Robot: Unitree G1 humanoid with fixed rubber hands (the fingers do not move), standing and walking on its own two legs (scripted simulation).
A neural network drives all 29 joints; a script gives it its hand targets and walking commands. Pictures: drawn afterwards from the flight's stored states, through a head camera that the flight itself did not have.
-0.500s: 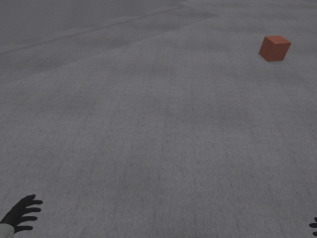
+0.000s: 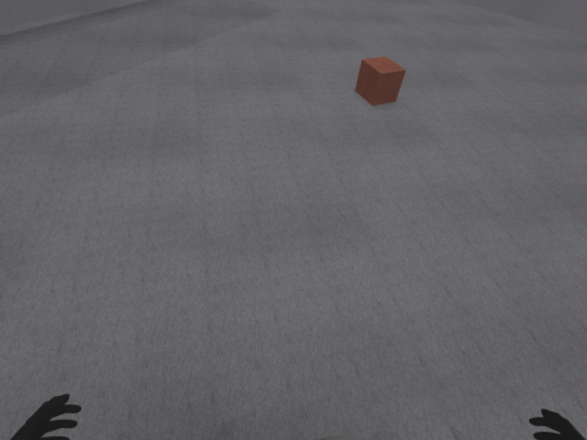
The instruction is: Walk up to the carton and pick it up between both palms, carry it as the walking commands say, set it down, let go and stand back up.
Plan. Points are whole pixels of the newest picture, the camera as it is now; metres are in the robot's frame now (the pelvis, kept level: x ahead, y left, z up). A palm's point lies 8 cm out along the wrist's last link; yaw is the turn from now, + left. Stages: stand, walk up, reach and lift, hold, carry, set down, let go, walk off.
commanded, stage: walk up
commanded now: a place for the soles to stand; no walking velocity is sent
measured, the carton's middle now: (379, 80) +2.52 -0.72 -0.65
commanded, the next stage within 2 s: none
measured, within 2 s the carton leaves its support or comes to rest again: neither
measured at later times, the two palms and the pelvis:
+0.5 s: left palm (201, 206) +0.57 +0.19 -0.07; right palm (529, 350) +0.28 -0.41 -0.08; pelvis +0.31 -0.07 +0.00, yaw -11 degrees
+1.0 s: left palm (224, 126) +0.88 +0.18 -0.07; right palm (491, 196) +0.61 -0.46 -0.03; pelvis +0.65 -0.09 +0.01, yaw -19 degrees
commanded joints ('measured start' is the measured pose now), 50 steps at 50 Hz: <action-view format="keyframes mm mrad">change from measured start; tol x32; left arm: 1 -87 188 42 -45 -6 -10 -17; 15 -479 65 -23 -109 -11 9 -25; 20 73 322 95 -55 -20 3 50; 50 -74 114 16 -97 -13 -36 2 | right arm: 1 -46 -213 -33 -52 5 -22 -9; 50 -4 -200 -57 -125 13 0 31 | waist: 1 14 196 74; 17 -13 219 18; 20 153 -165 -260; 39 -156 411 -214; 50 -25 219 96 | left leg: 1 161 309 -348 -440 -451 81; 15 417 267 36 -338 272 84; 18 234 245 88 164 514 68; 21 -516 67 -197 814 -213 25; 35 69 65 -139 62 201 -18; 38 506 125 -260 -26 -138 73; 39 625 443 -785 -238 -470 171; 50 136 217 -137 -414 -155 148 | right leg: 1 -265 -151 53 -77 68 39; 15 -63 -9 -222 -674 226 -28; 18 453 53 -221 -672 63 -98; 20 956 -344 501 -727 -195 -260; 25 458 -226 140 -787 245 -219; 35 49 -190 18 -909 -26 -156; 40 -342 16 37 165 -151 -41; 50 -139 -122 -108 -420 181 38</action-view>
